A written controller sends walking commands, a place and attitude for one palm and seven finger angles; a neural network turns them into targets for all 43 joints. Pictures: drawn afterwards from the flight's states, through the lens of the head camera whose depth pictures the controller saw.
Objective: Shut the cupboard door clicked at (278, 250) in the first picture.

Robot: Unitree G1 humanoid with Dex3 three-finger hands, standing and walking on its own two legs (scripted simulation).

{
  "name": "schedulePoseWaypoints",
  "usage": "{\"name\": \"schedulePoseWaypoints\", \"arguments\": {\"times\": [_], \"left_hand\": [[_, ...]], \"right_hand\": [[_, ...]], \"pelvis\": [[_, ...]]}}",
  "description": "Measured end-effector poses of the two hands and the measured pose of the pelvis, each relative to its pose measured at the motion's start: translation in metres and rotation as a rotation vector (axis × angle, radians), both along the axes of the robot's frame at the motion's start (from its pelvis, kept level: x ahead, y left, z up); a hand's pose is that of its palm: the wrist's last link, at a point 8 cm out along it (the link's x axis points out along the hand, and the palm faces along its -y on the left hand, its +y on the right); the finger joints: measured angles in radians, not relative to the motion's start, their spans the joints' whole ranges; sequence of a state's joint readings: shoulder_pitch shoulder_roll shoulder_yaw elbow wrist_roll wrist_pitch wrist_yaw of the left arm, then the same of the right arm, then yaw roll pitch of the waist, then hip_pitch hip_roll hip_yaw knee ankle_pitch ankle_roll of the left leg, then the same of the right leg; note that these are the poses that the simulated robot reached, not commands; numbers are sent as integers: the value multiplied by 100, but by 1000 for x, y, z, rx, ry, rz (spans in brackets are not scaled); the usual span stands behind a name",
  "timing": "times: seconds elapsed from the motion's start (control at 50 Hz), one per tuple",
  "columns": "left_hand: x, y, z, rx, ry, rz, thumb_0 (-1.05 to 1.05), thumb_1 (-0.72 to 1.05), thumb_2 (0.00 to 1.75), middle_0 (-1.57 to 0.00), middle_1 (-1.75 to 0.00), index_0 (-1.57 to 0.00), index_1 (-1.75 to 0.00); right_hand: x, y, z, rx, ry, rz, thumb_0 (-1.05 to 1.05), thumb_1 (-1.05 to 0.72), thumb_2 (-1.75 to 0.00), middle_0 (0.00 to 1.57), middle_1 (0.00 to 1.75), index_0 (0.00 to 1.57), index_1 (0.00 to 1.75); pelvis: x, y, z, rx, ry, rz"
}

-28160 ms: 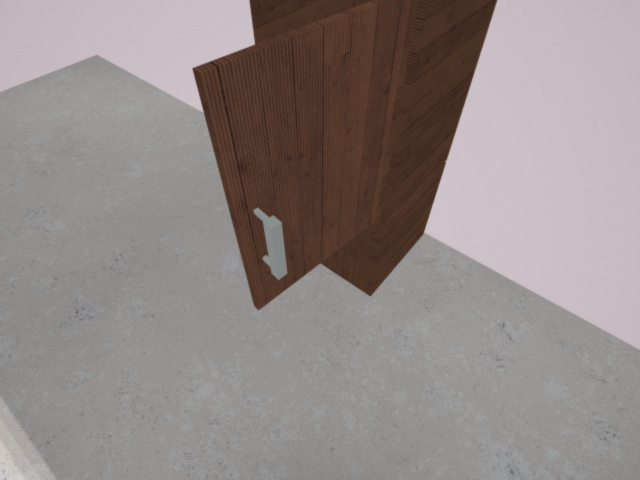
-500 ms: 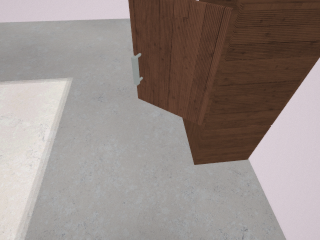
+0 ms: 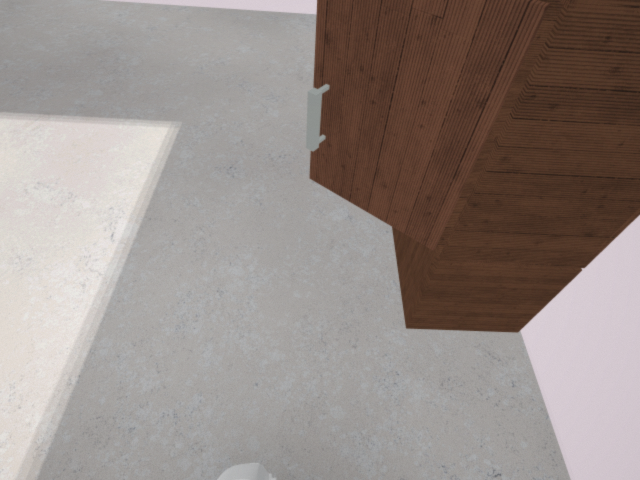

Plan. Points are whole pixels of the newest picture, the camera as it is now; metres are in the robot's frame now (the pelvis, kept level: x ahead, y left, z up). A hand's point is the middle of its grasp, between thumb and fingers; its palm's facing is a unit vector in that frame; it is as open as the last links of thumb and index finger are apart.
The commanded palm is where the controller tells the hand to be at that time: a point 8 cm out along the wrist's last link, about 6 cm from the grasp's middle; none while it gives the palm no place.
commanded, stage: walk to a spot facing it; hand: left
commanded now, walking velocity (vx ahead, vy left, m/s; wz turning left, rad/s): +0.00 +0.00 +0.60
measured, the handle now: (318, 117) +0.91 +0.04 -0.09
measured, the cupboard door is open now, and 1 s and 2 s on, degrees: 53 53 53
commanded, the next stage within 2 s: none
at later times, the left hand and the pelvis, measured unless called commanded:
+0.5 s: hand out of the picture +0.04 +0.19 -0.13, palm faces +0.30 -0.90 -0.32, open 7.4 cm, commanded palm none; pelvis -0.01 -0.04 +0.01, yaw +18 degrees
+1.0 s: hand out of the picture -0.11 +0.17 -0.16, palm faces +0.62 -0.74 -0.26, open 7.4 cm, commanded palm none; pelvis -0.02 -0.04 +0.01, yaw +37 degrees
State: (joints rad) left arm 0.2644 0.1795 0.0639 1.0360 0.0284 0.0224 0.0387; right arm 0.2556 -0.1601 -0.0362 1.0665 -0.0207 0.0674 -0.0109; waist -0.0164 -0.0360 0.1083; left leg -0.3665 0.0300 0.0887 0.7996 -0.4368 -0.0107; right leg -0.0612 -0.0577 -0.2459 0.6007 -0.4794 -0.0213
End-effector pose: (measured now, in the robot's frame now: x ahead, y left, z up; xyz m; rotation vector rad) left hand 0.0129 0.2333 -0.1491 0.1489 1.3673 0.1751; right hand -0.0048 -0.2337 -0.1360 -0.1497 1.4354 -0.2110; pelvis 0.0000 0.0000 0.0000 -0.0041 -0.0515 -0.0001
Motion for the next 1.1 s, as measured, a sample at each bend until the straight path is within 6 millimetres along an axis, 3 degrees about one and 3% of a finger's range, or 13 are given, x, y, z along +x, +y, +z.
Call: {"name": "schedulePoseWaypoints", "arguments": {"times": [0.08, 0.2, 0.3, 0.38, 0.44, 0.5, 0.62, 0.72, 0.88, 0.98, 1.1], "left_hand": [[3, 19, -11, 2, -7, 36, 0, 90, 89, -21, -30, -20, -30], [27, 38, 19, 51, -99, 62, 1, 90, 89, -20, -30, -20, -30], [43, 42, 41, 93, -207, 92, 0, 90, 89, -20, -30, -19, -30], [42, 32, 50, 120, -252, 125, 0, 90, 89, -20, -30, -19, -30], [29, 18, 51, 144, -271, 161, 0, 90, 89, -20, -30, -19, -30], [1, 1, 53, 156, -229, 208, 0, 90, 89, -20, -30, -20, -30], [-49, -30, 52, 126, -127, 324, 0, 90, 89, -21, -30, -20, -30], [-88, -46, 40, 93, -91, 435, 1, 90, 89, -21, -30, -20, -30], [-157, -46, 9, 53, 2, 602, 1, 90, 89, -21, -30, -20, -30], [-158, -38, 24, 73, -28, 640, 1, 90, 89, -20, -30, -19, -30], [-129, -28, 45, 127, -140, 644, 1, 90, 89, -20, -30, -19, -30]], "right_hand": [[24, 3, -5, -25, -61, 59, 1, -91, -90, 20, 30, 20, 30], [45, 6, 7, -21, -88, 148, 1, -91, -90, 20, 30, 20, 30], [66, -4, 14, -12, -106, 219, 1, -91, -90, 21, 30, 20, 30], [86, -21, 14, -6, -129, 266, 1, -91, -90, 21, 30, 20, 30], [104, -37, 6, 4, -149, 295, 1, -91, -90, 21, 30, 20, 30], [125, -48, 5, 8, -162, 333, 1, -91, -90, 21, 30, 20, 30], [157, -46, 15, 26, -174, 426, 1, -91, -90, 20, 30, 20, 30], [183, -22, 17, 33, -163, 546, 1, -91, -90, 20, 30, 20, 30], [224, 46, 23, 39, -278, 737, 1, -91, -90, 20, 30, 20, 30], [224, 57, 32, 44, -297, 784, 1, -91, -90, 20, 30, 20, 30], [220, 45, 24, 74, -244, 805, 1, -91, -90, 21, 30, 20, 30]], "pelvis": [[-2, 12, -11, 9, 5, 38], [-11, 15, 6, -8, 48, 105], [-14, 2, 14, -25, 75, 169], [-15, -16, 14, -27, 82, 226], [-14, -33, 8, -7, 89, 269], [-14, -44, 10, -1, 74, 313], [-9, -54, 19, 28, 62, 405], [-8, -54, 16, 31, 61, 488], [-16, -40, 1, 17, 58, 589], [-17, -41, 12, -8, 49, 635], [-4, -48, 16, -12, 51, 690]]}}
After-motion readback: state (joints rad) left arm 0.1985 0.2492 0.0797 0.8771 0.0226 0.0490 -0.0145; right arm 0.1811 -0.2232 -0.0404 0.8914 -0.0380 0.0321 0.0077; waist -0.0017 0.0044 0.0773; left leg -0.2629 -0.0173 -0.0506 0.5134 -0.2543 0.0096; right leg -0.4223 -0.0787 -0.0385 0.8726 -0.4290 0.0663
